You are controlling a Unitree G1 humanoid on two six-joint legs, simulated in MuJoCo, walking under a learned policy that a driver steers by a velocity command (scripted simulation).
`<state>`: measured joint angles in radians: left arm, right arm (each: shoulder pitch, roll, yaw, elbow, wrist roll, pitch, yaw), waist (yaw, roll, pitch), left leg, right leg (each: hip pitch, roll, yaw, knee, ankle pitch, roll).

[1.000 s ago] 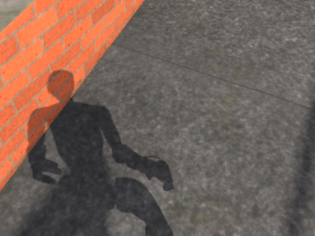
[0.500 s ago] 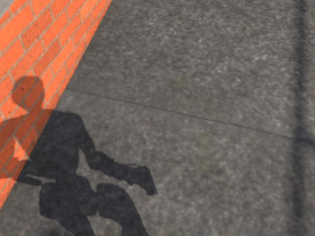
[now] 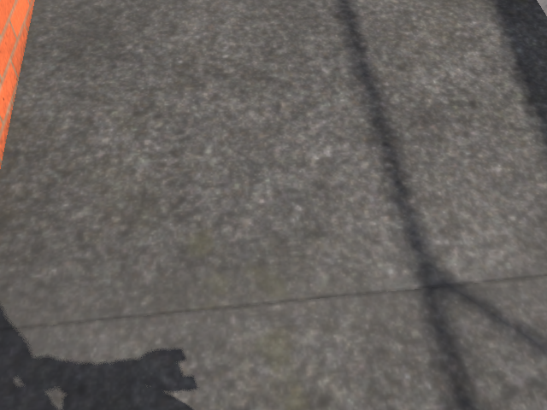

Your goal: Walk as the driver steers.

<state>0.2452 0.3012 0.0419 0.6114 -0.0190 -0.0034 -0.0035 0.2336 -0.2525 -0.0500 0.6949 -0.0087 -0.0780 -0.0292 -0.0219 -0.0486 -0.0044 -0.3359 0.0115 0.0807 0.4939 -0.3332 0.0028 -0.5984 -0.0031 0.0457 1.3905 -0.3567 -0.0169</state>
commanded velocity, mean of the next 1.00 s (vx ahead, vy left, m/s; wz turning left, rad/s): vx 0.50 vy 0.00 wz -0.16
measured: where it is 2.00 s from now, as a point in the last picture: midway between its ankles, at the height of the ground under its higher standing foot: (292, 192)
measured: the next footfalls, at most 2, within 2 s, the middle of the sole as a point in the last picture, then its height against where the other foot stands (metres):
right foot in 0.30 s outside the picture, level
left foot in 0.80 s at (315, 341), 0.06 m higher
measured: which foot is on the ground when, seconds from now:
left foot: down 0.00-0.32, up 0.34-0.78, down 0.80-1.00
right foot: up 0.00-0.28, down 0.30-0.80, up 0.82-1.00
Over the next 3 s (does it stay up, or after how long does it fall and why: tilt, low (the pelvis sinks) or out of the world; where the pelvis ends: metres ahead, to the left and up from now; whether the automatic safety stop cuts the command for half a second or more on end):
stays up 1.19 0.07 0.18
